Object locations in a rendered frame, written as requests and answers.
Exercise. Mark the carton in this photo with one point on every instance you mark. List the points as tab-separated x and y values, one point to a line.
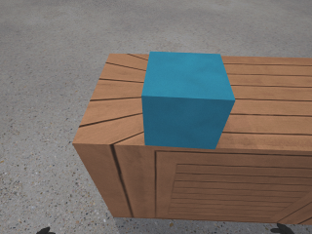
186	100

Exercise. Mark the pedestal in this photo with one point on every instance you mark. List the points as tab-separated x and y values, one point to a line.
259	172

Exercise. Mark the robot right hand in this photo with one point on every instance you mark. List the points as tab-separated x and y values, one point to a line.
282	229

